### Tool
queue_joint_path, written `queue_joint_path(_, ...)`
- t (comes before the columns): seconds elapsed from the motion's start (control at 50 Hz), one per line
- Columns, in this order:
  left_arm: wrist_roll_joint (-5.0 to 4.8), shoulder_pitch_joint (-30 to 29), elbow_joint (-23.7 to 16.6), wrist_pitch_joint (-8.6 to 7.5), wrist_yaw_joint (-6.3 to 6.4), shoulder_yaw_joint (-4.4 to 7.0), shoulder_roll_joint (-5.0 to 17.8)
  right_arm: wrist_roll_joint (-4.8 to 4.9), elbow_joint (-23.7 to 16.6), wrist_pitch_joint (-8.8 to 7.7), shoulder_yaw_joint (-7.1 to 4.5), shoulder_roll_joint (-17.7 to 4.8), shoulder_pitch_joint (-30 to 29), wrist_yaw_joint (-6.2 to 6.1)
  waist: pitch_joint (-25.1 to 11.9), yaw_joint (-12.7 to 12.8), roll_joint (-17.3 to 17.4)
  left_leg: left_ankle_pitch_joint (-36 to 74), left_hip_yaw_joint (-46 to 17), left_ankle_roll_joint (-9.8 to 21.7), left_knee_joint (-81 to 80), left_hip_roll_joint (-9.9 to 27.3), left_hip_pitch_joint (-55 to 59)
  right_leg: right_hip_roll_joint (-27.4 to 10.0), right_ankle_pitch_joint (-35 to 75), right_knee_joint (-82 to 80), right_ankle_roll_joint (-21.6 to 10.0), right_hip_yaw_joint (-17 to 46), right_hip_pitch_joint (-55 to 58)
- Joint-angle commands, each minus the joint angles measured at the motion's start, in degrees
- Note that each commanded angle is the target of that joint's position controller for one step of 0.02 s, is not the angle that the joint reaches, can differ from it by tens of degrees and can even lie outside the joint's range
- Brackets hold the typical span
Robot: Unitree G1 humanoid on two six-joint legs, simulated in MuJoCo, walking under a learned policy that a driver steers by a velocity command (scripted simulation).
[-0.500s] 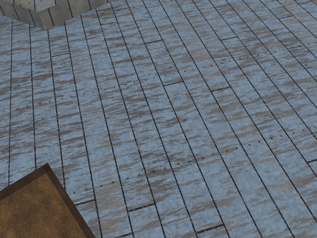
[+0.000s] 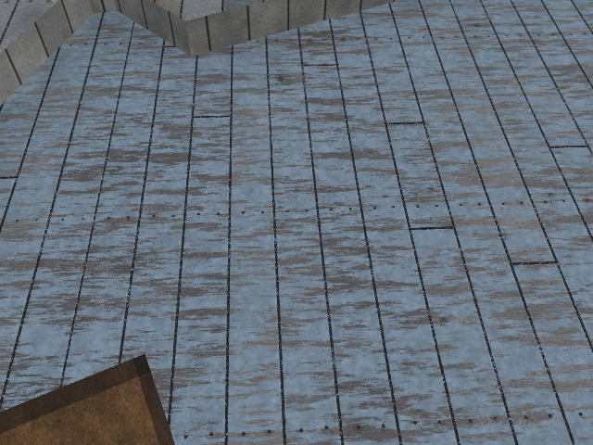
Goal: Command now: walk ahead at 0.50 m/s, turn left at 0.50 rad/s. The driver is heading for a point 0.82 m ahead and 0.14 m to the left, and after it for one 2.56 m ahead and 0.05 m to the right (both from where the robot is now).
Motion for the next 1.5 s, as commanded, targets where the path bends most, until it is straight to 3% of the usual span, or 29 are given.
queue_joint_path(0.02,0.43,-5.25,-7.49,-3.87,-0.10,1.29,7.49,-0.46,-2.21,-0.51,-2.29,-7.72,8.51,-0.80,-8.66,-3.80,-0.37,2.49,-29.48,12.62,-17.63,16.91,30.05,-4.17,5.56,5.42,-1.37,5.65,-28.85)
queue_joint_path(0.06,1.44,-3.50,-7.93,-2.66,-0.02,1.84,7.56,-1.20,-3.68,-0.49,-1.84,-6.70,5.37,-1.03,-7.34,-0.28,1.91,11.42,-25.42,12.94,-19.55,14.87,21.64,-5.54,7.01,0.36,-0.20,6.14,-22.34)
queue_joint_path(0.1,1.68,-3.46,-8.17,-1.39,0.12,1.69,6.12,-0.63,-3.92,-0.54,-2.02,-7.21,5.30,-1.57,-5.54,0.44,1.76,13.66,-21.62,12.65,-21.33,13.18,16.50,-5.41,8.99,-5.07,1.38,4.70,-21.03)
queue_joint_path(0.22,1.62,-15.25,-12.21,-1.21,-0.13,0.70,3.22,0.08,-2.60,0.29,-2.77,-9.27,10.13,-3.20,-2.31,-3.63,3.84,12.51,-15.47,7.53,-20.10,7.54,11.15,-0.55,30.37,-29.53,3.38,2.96,-16.17)
queue_joint_path(0.3,1.36,-18.10,-14.12,-1.65,-0.81,1.41,4.76,0.31,-1.32,2.05,-2.89,-8.80,13.44,-3.94,-4.00,-4.37,5.70,17.44,-19.71,4.51,-12.34,7.77,16.11,3.01,30.98,-36.45,2.08,3.96,-12.61)
queue_joint_path(0.36,1.60,-13.25,-13.11,-2.16,-0.88,2.43,6.68,0.09,-3.23,3.03,-2.82,-7.99,9.93,-4.64,-6.29,-0.98,7.46,19.81,-24.04,2.24,-3.50,7.35,20.10,2.81,28.61,-40.80,-0.33,4.70,-7.51)
queue_joint_path(0.38,2.30,-9.06,-12.57,-2.47,-0.53,2.86,7.94,0.03,-4.51,2.97,-2.36,-6.66,8.16,-4.55,-9.62,1.44,6.47,19.25,-22.62,0.08,3.44,4.56,18.06,-0.22,36.20,-43.39,-2.46,5.37,0.94)
queue_joint_path(0.4,3.41,-2.49,-12.41,-2.33,0.08,3.51,11.54,-1.06,-6.57,2.76,-1.27,-3.61,8.09,-4.48,-18.05,3.36,-1.00,2.64,-17.81,-2.82,18.93,0.52,9.60,-11.94,55.57,-38.97,-6.64,14.52,17.10)
queue_joint_path(0.42,3.30,-0.75,-11.38,-1.04,-0.09,3.59,12.22,-0.12,-5.96,2.61,-0.43,-1.63,21.44,-3.96,-27.26,-1.87,-17.08,-36.13,-13.75,-5.78,33.90,-6.10,-5.85,-27.18,64.79,-36.58,-18.80,33.67,34.30)
queue_joint_path(0.44,1.39,-2.60,-12.60,0.15,-0.12,3.23,8.79,0.17,-3.87,3.13,-1.65,-8.63,23.36,-3.79,-26.71,-1.38,-11.40,-31.47,-13.69,-7.22,40.70,0.00,-8.99,-26.97,48.72,-38.58,-18.13,35.93,30.17)
queue_joint_path(0.46,1.33,-5.05,-13.93,1.02,0.36,2.27,5.41,0.47,-4.72,4.11,-2.68,-11.28,15.98,-3.98,-18.81,0.72,-7.27,-26.67,-11.06,-8.74,42.94,1.48,-11.61,-22.53,41.15,-40.35,-15.40,27.50,23.66)
queue_joint_path(0.48,1.69,-8.06,-13.97,1.99,0.60,1.69,4.50,0.36,-5.44,5.20,-2.89,-11.07,12.47,-4.43,-13.95,0.10,-4.04,-23.06,-9.00,-9.59,41.81,3.14,-11.54,-19.25,35.59,-42.45,-13.56,22.05,16.33)
queue_joint_path(0.54,2.57,-12.03,-13.14,2.91,0.85,2.00,5.92,0.19,-6.73,7.21,-2.38,-6.85,11.82,-4.70,-5.75,-2.33,-7.51,-18.05,-5.08,-9.84,34.75,5.11,-4.49,-13.33,29.26,-48.71,-12.55,11.07,-0.47)
queue_joint_path(0.62,1.87,-11.60,-11.39,2.91,0.84,2.70,7.29,-0.90,-8.11,6.59,-1.30,-4.15,9.24,-4.36,-9.49,-1.62,-6.57,-14.30,-4.03,-9.09,22.90,6.28,0.27,-15.00,38.35,-48.69,-15.03,6.90,1.46)
queue_joint_path(0.7,0.83,-11.62,-10.10,3.97,0.31,2.99,8.78,-0.91,-8.67,6.53,-0.95,-4.72,6.41,-3.37,-10.01,-0.67,-7.23,-10.78,-2.54,-7.59,12.08,5.62,6.31,-15.40,32.15,-48.63,-14.63,5.37,1.61)
queue_joint_path(0.78,-0.51,-10.46,-7.77,4.63,-0.19,2.08,7.56,-1.45,-7.59,6.25,-1.15,-5.04,7.75,-2.61,-8.32,-2.50,-6.57,-1.94,-0.40,-3.91,-7.46,3.25,17.82,-12.89,21.14,-43.51,-9.62,4.11,-1.50)
queue_joint_path(0.8,0.00,-7.79,-6.57,4.43,-0.49,1.17,5.17,-1.90,-8.21,6.20,-1.34,-6.71,7.71,-2.85,-8.48,-2.10,-3.19,3.71,-5.84,-1.90,-12.19,7.20,22.97,-10.39,15.49,-40.01,-4.99,2.11,-5.11)
queue_joint_path(0.82,2.70,-5.20,-7.37,3.96,-1.22,-0.10,1.51,-2.44,-9.69,6.41,-1.86,-11.42,6.57,-3.66,-10.27,1.59,11.38,17.38,-20.37,2.75,-13.10,20.11,27.50,-3.77,0.63,-27.68,0.76,-4.60,-11.54)
queue_joint_path(0.84,2.11,-8.93,-8.22,4.14,-0.48,0.64,3.84,-3.51,-9.81,5.75,-1.34,-9.97,4.72,-3.31,-8.25,-1.45,14.62,11.97,-24.17,10.30,-16.45,24.01,17.49,-1.73,-7.18,-22.20,2.44,-1.14,-12.46)
queue_joint_path(0.86,1.18,-9.75,-7.81,4.62,0.03,1.62,7.04,-3.78,-9.74,4.75,-0.87,-8.25,2.69,-2.99,-5.91,-1.41,11.39,8.00,-21.76,10.36,-17.41,21.28,14.92,-2.48,-6.04,-16.75,3.00,0.74,-11.82)
queue_joint_path(0.88,0.90,-8.51,-6.85,5.09,0.27,2.06,7.20,-3.39,-8.99,3.92,-0.50,-7.01,0.92,-2.87,-5.30,-0.47,10.52,7.77,-18.46,8.37,-17.00,18.75,14.43,-2.60,-3.88,-14.73,3.27,1.42,-12.06)
queue_joint_path(0.92,1.43,-5.95,-4.89,5.99,0.84,2.38,6.75,-2.47,-8.32,3.09,-0.21,-6.38,-1.51,-2.81,-5.20,0.48,9.10,14.43,-14.71,6.50,-15.31,16.52,14.25,-3.04,-0.52,-13.10,4.41,2.12,-10.58)
queue_joint_path(0.98,0.84,-6.07,-4.47,5.79,0.65,1.34,3.84,-2.20,-6.89,3.22,0.18,-4.80,-1.66,-2.73,-6.79,0.26,7.97,21.82,-11.81,6.24,-12.39,14.47,16.22,-2.72,1.73,-20.15,4.87,1.16,-6.50)
queue_joint_path(1.06,0.89,-4.91,-3.44,5.48,0.31,0.67,3.29,-1.26,-4.68,3.86,0.48,-3.82,-1.62,-2.74,-7.87,1.08,7.16,17.53,-12.85,4.77,-10.25,13.44,17.56,-1.80,16.83,-40.69,3.65,0.08,2.25)
queue_joint_path(1.1,2.06,-4.38,-3.44,5.50,0.52,1.24,7.96,-2.13,-3.34,3.13,0.74,-3.01,1.65,-2.42,-7.79,-1.27,1.00,4.31,-10.90,0.02,-9.20,9.19,13.71,-6.44,32.22,-41.52,1.04,4.94,8.56)
queue_joint_path(1.12,1.28,-5.59,-2.06,5.53,0.38,1.97,9.80,-2.32,-3.09,3.01,0.51,-2.93,2.84,-2.37,-6.19,-3.29,-5.71,-0.70,-7.08,-1.98,-10.44,5.83,14.84,-5.72,23.60,-39.50,-1.20,3.71,3.69)
queue_joint_path(1.16,1.60,-6.60,-2.06,5.07,0.09,0.86,5.26,-2.26,-2.50,3.33,0.08,-4.45,-1.24,-2.80,-4.06,-0.65,-3.33,-1.85,-6.13,-2.91,-8.57,5.23,16.25,-4.64,15.69,-41.81,-1.18,3.72,-0.17)
queue_joint_path(1.24,1.53,-5.66,-0.05,3.99,0.63,0.44,4.70,-2.02,-0.86,4.20,0.05,-2.88,-0.97,-3.60,-3.18,-0.34,-2.33,1.47,-6.15,-3.02,-8.60,5.38,16.38,-3.76,15.82,-41.87,0.14,3.02,-0.08)
queue_joint_path(1.5,1.30,-4.82,4.71,4.39,1.56,-0.19,3.77,-1.55,7.77,3.60,-0.42,-2.92,1.76,-4.29,-1.96,-0.01,0.55,2.24,-5.21,-4.26,-9.66,5.16,16.35,-2.37,14.76,-42.16,-0.41,2.23,1.04)
Keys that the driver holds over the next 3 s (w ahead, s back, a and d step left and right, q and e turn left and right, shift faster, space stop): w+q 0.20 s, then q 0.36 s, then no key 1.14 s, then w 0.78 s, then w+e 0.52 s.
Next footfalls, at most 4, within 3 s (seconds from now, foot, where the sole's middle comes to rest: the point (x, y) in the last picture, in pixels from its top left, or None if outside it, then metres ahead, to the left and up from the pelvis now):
0.38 right None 0.42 -0.09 -0.76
0.80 left None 0.30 0.14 -0.76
1.08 right None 0.38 -0.09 -0.76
2.38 right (276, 319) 0.73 0.08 -0.76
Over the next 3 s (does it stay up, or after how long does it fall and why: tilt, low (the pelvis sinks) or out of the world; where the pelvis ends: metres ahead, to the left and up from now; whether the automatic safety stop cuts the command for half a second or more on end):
stays up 0.83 0.25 0.01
